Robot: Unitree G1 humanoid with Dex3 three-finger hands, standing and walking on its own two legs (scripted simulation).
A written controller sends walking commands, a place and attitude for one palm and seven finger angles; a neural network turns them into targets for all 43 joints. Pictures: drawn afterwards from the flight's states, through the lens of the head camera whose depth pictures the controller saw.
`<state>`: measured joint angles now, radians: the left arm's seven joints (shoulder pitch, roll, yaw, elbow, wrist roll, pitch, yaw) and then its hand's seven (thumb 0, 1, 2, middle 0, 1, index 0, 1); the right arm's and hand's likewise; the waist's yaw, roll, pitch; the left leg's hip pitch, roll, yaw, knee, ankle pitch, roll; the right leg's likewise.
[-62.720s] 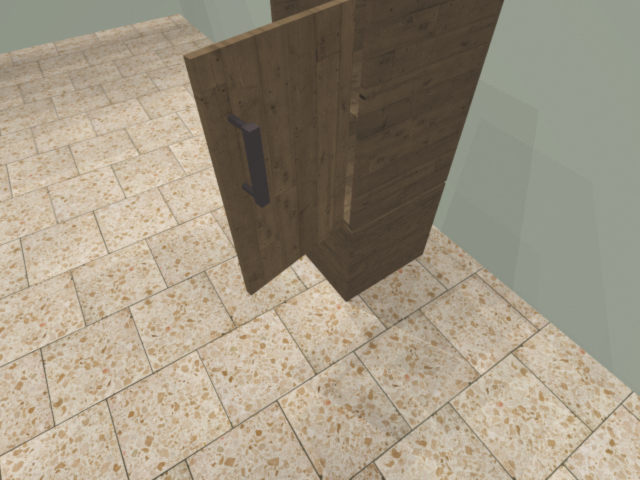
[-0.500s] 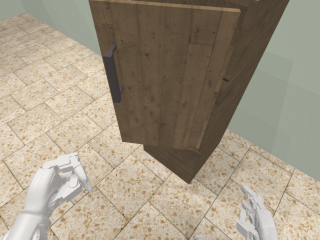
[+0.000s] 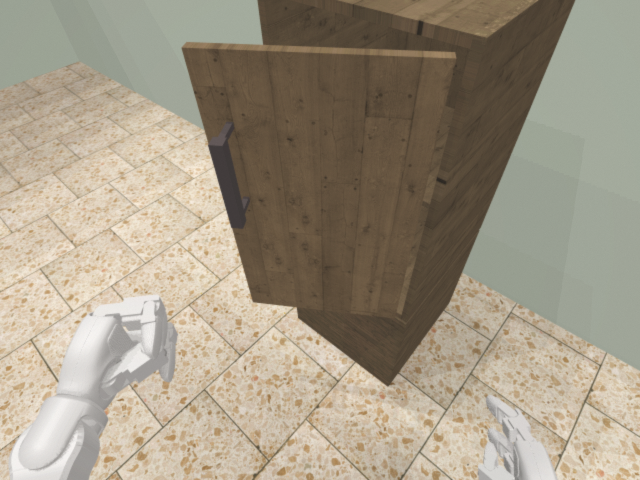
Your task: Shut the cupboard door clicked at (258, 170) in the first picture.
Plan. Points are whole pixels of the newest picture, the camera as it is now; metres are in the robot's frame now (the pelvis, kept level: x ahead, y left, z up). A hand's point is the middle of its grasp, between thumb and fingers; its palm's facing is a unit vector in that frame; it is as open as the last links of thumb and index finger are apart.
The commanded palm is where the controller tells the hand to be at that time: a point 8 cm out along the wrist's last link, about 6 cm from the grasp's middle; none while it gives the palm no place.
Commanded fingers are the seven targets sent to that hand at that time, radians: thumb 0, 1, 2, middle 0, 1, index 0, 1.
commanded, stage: raise the hand and make a fist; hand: left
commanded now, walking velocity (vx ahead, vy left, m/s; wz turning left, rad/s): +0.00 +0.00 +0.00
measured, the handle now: (233, 177) +0.52 +0.18 +0.10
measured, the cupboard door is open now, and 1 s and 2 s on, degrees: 32 32 32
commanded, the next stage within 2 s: bring the fist close to the handle in 0.24 s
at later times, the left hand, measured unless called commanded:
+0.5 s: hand (160, 352) +0.23 +0.19 +0.10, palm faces -0.02 -1.00 -0.06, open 3.1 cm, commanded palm +0.22 +0.23 +0.10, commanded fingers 0.00 0.90 0.90 -1.30 -1.50 -1.30 -1.50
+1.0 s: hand (210, 269) +0.34 +0.17 +0.10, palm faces -0.08 -1.00 -0.03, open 3.1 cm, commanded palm +0.33 +0.21 +0.10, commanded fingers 0.00 0.90 0.90 -1.30 -1.50 -1.30 -1.50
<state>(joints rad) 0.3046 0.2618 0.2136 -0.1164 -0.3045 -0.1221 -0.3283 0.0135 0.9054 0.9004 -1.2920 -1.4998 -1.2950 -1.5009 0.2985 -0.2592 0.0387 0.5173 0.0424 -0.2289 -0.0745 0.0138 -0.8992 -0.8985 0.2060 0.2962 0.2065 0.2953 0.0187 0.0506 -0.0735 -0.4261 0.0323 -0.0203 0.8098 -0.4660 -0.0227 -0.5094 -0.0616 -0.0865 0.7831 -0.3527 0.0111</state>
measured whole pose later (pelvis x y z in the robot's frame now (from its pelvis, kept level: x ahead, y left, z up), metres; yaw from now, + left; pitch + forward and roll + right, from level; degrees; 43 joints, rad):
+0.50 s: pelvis -0.02 +0.00 +0.00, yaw +0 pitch +3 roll +0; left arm 0.21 0.26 0.19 -0.05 -0.29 -0.19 -0.29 0.02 0.90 0.90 -1.30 -1.50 -1.30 -1.50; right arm 0.27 -0.25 0.05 0.55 0.03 -0.26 -0.09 0.01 -0.90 -0.90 0.21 0.30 0.21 0.30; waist 0.03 0.03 -0.03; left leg -0.43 0.03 -0.03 0.81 -0.44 -0.03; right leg -0.51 -0.07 -0.09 0.78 -0.33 0.01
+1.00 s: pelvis +0.00 +0.00 +0.01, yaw -1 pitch +6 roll +0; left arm -0.19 0.26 0.19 0.32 -0.23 -0.14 -0.26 0.02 0.90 0.90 -1.29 -1.50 -1.30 -1.50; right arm 0.29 -0.26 0.02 0.59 0.03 -0.17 -0.07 0.01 -0.90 -0.90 0.21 0.30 0.21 0.30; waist -0.01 0.03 -0.05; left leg -0.43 0.02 0.01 0.75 -0.43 -0.02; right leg -0.53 -0.07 -0.06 0.75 -0.33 0.01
